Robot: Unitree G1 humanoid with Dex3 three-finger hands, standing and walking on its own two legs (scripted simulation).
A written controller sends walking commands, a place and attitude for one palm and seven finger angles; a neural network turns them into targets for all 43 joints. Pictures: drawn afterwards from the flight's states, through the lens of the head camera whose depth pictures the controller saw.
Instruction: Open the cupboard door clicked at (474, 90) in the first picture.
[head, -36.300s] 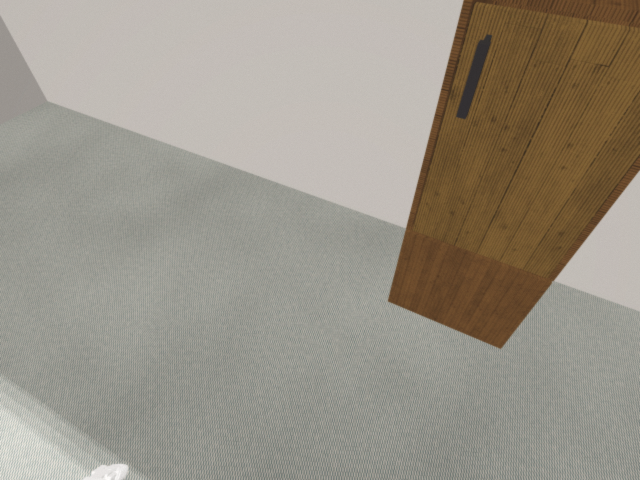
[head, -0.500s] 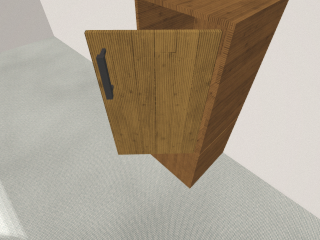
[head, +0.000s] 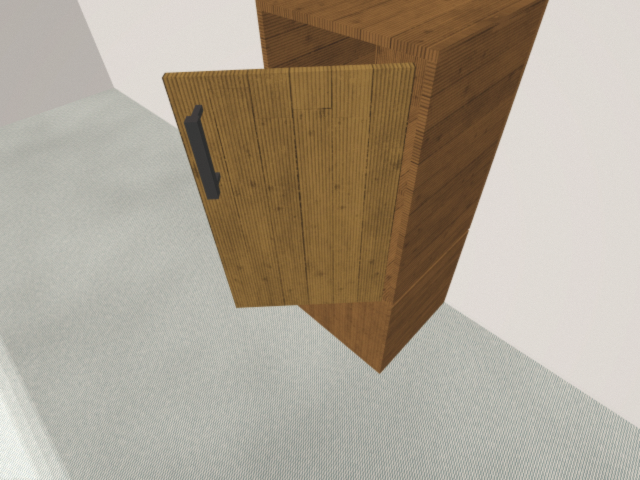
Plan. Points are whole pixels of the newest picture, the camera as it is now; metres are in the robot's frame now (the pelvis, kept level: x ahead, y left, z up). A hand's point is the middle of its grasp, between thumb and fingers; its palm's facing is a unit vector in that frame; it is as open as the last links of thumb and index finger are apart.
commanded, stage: come to a stop and stand still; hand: left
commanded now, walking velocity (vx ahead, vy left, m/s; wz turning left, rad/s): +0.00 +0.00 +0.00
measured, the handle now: (205, 153) +0.57 +0.21 +0.13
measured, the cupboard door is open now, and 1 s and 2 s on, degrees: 46 46 46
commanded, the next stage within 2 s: look again from close up in 0.80 s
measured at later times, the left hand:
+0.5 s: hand out of the picture +0.08 +0.21 -0.15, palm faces -0.02 -0.95 -0.32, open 7.4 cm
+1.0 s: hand out of the picture +0.08 +0.21 -0.15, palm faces +0.00 -0.95 -0.32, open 7.4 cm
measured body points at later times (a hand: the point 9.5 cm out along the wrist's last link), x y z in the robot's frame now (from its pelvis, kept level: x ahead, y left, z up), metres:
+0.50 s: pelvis +0.02 -0.02 +0.01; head +0.01 -0.03 +0.46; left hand +0.08 +0.26 -0.13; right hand +0.07 -0.29 -0.14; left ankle +0.04 +0.10 -0.74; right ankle +0.04 -0.11 -0.74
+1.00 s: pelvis +0.03 -0.02 +0.01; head +0.03 -0.03 +0.46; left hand +0.08 +0.26 -0.13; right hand +0.10 -0.31 -0.13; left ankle +0.04 +0.10 -0.74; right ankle +0.04 -0.11 -0.74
